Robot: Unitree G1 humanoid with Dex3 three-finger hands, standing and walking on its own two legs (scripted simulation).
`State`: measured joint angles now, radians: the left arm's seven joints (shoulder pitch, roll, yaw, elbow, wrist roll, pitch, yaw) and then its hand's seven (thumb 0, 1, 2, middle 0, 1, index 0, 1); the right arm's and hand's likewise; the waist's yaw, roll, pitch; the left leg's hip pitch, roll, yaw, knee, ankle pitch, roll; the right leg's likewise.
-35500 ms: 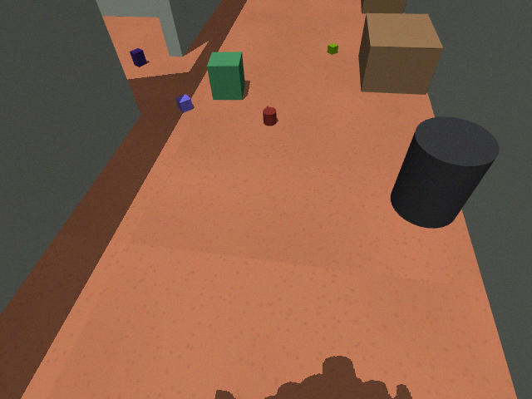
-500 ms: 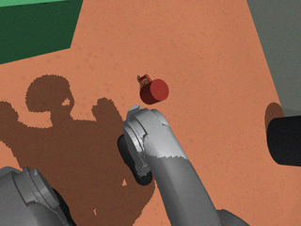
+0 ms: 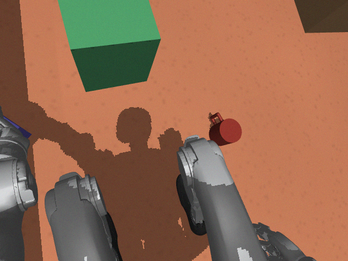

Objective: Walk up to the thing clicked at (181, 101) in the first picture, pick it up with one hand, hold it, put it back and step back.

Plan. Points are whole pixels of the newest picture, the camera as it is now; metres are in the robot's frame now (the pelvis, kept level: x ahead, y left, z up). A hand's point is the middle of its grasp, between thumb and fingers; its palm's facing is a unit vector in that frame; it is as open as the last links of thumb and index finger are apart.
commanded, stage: settle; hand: left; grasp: from above
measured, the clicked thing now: out of the picture +0.44 +0.33 -0.22
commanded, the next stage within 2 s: lift in 0.08 s
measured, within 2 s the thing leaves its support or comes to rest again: neither
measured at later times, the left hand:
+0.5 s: hand out of the picture +0.46 +0.30 -0.09, palm faces -0.28 -0.30 -0.91, open 10.6 cm
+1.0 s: hand out of the picture +0.37 +0.28 +0.10, palm faces -0.25 -0.31 -0.91, open 10.6 cm
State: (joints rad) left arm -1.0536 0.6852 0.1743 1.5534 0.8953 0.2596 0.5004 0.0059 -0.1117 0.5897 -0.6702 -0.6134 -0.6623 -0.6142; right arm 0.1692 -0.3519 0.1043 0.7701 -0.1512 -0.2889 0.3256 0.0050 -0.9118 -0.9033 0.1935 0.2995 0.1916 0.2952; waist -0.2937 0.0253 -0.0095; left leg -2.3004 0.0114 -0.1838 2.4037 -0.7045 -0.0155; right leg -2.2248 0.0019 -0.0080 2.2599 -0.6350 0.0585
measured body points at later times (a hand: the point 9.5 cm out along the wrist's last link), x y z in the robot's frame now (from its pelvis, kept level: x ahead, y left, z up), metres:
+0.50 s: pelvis +0.01 -0.02 +0.04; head +0.23 +0.02 +0.43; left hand +0.48 +0.31 -0.03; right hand +0.05 -0.29 -0.08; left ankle +0.07 +0.13 -0.30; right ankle +0.12 -0.16 -0.30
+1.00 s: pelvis +0.01 -0.02 +0.19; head +0.14 +0.00 +0.61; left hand +0.38 +0.29 +0.15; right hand +0.17 -0.28 +0.06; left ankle +0.07 +0.13 -0.30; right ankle +0.12 -0.16 -0.30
